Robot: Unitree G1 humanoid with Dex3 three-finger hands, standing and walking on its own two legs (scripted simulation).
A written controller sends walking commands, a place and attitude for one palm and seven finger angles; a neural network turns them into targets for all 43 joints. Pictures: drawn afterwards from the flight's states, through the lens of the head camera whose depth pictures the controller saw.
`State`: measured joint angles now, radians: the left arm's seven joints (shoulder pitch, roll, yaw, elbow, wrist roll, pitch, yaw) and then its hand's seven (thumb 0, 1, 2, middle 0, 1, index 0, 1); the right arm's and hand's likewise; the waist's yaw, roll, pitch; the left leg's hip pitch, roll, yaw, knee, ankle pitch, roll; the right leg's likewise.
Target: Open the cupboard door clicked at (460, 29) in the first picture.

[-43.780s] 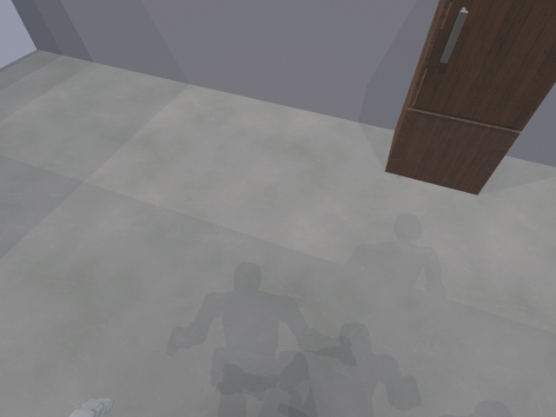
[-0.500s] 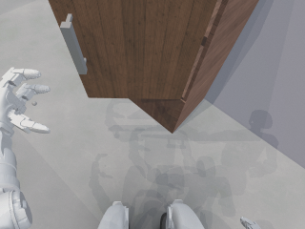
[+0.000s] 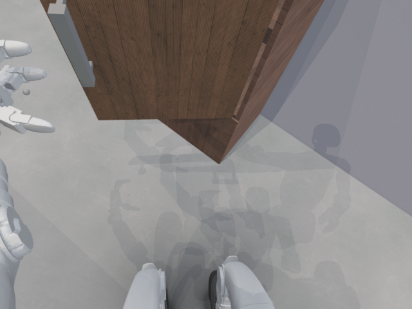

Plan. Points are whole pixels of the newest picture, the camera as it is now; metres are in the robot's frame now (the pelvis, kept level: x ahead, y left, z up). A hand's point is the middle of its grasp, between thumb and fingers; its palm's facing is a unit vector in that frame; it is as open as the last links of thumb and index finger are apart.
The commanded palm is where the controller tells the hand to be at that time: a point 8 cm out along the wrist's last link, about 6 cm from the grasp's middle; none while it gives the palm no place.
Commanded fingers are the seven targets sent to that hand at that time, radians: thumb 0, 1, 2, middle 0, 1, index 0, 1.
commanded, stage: move the hooked fingers beside the handle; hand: left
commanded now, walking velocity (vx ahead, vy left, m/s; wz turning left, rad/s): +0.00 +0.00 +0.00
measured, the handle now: (76, 43) +0.61 +0.23 +0.06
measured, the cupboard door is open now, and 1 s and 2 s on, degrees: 43 43 42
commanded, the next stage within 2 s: slide the fingers in behind the handle in 1.26 s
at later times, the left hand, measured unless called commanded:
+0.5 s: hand (36, 54) +0.56 +0.29 +0.07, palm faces +0.03 -1.00 -0.02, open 14.0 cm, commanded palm +0.56 +0.32 +0.06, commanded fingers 0.00 -0.50 0.30 -0.30 -1.20 -0.30 -1.20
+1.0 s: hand (37, 54) +0.57 +0.29 +0.06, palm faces +0.03 -1.00 -0.02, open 14.0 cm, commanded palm +0.56 +0.31 +0.06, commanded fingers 0.00 -0.50 0.30 -0.30 -1.20 -0.30 -1.20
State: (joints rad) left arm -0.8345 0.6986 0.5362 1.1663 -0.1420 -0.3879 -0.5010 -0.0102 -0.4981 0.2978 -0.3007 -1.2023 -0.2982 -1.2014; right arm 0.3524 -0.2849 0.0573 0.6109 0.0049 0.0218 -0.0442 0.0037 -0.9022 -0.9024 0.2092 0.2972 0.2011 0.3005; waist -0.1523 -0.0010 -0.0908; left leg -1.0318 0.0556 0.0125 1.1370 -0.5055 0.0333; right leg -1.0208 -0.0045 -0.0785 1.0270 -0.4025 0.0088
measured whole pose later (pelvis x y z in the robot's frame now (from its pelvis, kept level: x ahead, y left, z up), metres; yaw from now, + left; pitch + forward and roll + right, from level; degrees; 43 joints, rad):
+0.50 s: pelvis +0.00 +0.00 -0.02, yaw -2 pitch +29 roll -7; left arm -1.17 0.97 0.55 1.34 -0.02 -0.28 -0.50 -0.01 -0.50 0.30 -0.30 -1.20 -0.30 -1.20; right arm 0.38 -0.30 0.12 0.58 -0.01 0.08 -0.05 0.00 -0.90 -0.90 0.21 0.30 0.20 0.30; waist -0.26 0.02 -0.06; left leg -1.22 0.08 -0.02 1.22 -0.53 0.03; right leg -1.18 0.02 -0.11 1.07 -0.40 0.00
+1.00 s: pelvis +0.02 +0.01 -0.01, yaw -2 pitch +30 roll -7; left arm -1.08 0.90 0.56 1.24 -0.03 -0.26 -0.48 -0.01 -0.50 0.30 -0.30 -1.20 -0.30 -1.20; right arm 0.42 -0.27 0.10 0.57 -0.02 0.12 -0.01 0.00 -0.90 -0.90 0.21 0.30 0.20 0.30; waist -0.25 0.03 -0.07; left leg -1.17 0.08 -0.02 1.17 -0.53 0.04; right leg -1.12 0.02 -0.11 1.01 -0.40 0.01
